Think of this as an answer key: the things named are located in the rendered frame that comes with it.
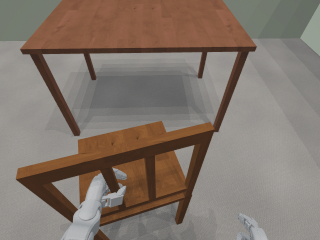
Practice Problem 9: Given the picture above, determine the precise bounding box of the table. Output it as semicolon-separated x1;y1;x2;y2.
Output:
20;0;257;136

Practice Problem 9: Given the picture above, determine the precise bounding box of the robot right hand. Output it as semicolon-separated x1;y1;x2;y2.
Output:
234;213;268;240

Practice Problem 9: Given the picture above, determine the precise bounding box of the robot left hand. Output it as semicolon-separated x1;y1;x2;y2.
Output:
85;168;127;208

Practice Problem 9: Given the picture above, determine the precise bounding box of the robot left forearm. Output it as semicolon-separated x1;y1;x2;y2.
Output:
60;199;102;240

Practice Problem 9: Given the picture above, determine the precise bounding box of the chair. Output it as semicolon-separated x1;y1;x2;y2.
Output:
16;121;215;240

